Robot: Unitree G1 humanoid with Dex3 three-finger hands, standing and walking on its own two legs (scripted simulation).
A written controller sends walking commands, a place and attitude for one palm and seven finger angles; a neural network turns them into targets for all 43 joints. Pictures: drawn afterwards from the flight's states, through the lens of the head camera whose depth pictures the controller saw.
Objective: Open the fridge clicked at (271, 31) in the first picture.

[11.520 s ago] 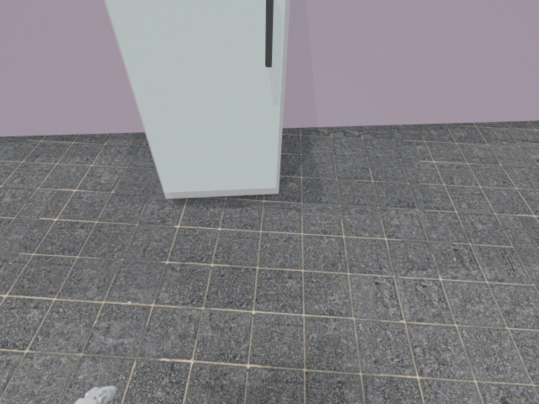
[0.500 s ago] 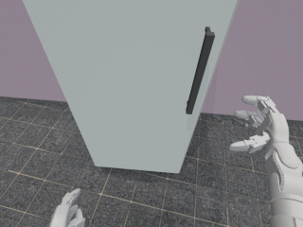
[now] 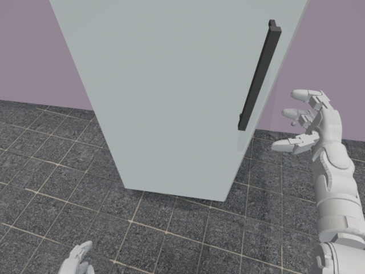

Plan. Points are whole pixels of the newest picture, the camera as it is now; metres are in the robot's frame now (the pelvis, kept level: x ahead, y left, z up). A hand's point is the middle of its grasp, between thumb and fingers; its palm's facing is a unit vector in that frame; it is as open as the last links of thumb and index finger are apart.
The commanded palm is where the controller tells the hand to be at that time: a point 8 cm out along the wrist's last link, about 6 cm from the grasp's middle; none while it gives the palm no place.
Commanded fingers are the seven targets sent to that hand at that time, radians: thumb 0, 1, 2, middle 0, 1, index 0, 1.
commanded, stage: move the hooked fingers beside the handle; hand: right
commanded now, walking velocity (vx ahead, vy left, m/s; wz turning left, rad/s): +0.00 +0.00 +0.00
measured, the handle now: (254, 83) +0.55 -0.12 +0.13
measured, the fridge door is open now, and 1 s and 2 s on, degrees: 0 0 0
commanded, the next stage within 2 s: feel for the door with the fingertips in 1.18 s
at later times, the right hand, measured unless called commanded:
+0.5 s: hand (276, 104) +0.48 -0.17 +0.13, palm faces +0.08 +1.00 +0.00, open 14.0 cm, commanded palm +0.44 -0.23 +0.12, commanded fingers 0.00 0.50 -0.30 0.30 1.20 0.30 1.20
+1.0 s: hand (280, 108) +0.47 -0.17 +0.12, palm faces +0.06 +1.00 -0.01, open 14.0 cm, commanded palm +0.44 -0.23 +0.12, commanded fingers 0.00 0.50 -0.30 0.30 1.20 0.30 1.20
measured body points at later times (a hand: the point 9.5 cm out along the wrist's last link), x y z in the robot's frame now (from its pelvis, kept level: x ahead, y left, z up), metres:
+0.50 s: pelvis -0.01 -0.01 -0.01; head +0.05 -0.01 +0.44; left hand +0.03 +0.26 -0.13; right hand +0.47 -0.22 +0.13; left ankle +0.03 +0.11 -0.72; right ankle +0.00 -0.13 -0.72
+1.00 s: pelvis +0.00 -0.01 -0.01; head +0.05 -0.02 +0.44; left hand +0.06 +0.26 -0.12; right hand +0.46 -0.23 +0.13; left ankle +0.03 +0.11 -0.72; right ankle +0.00 -0.13 -0.72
